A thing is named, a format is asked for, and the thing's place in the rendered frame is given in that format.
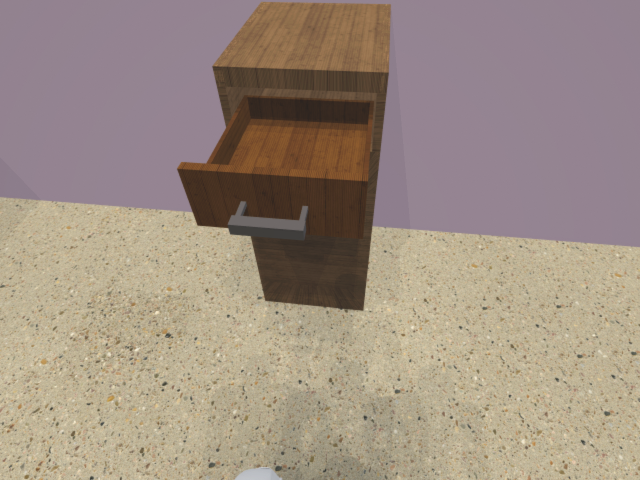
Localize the drawer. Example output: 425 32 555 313
177 95 374 239

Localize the handle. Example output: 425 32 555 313
227 201 308 241

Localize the cabinet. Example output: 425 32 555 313
212 2 391 311

